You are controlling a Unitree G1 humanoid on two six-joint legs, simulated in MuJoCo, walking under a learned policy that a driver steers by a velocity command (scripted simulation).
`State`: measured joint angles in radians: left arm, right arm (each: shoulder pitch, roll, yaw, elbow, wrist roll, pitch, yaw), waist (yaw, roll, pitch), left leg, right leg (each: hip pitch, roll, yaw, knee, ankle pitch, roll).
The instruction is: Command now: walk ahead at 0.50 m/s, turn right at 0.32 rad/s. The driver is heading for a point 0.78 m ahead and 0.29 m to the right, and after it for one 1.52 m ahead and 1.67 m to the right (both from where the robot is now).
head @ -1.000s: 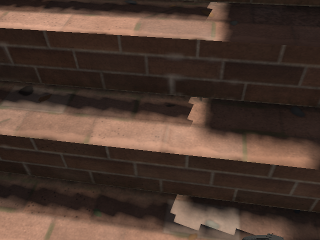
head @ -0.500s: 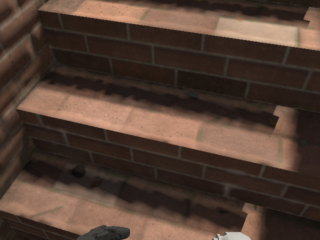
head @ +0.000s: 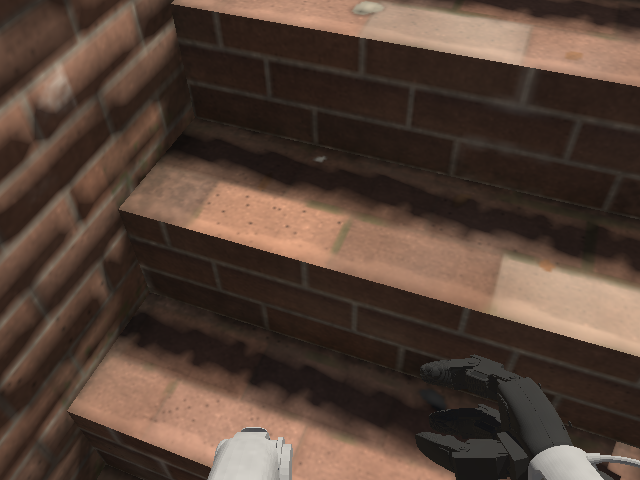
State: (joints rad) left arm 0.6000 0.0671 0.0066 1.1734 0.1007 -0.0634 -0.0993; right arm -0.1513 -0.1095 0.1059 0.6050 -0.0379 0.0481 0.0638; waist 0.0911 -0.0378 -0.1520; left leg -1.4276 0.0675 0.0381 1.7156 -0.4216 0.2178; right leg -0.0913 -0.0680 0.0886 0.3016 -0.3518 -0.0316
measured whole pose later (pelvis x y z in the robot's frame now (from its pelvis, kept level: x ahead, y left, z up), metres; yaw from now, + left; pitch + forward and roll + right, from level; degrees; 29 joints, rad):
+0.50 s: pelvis +0.26 +0.03 +0.22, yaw -16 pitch +11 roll -3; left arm -0.14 0.11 -0.06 0.71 0.02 0.09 -0.10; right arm 0.46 -0.10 0.04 1.18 -0.07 -0.09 0.15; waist -0.01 0.07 -0.18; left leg -0.12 0.11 0.28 0.15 -0.17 0.06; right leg -1.28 -0.07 -0.12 1.64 -0.39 -0.26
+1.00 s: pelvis +0.50 -0.03 +0.46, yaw -34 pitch +10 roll +3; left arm 0.45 0.25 0.06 1.05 0.04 -0.07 -0.17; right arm -0.04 -0.15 0.06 0.53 -0.01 0.01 0.08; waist 0.00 -0.09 -0.17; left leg -1.03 -0.05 0.02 1.39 -0.52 0.03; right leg -0.29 0.00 0.22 0.45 0.11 -0.15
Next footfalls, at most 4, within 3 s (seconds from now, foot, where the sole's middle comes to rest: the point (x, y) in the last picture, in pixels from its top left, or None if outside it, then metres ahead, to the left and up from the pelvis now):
0.04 left None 0.23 0.16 -0.57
0.52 right None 0.38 -0.12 -0.37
0.98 left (381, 214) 0.68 0.01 -0.16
1.52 right None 0.81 -0.42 0.04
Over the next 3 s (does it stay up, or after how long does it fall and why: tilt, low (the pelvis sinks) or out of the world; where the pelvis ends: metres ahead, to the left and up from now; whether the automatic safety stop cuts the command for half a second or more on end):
stays up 0.91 -0.34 0.84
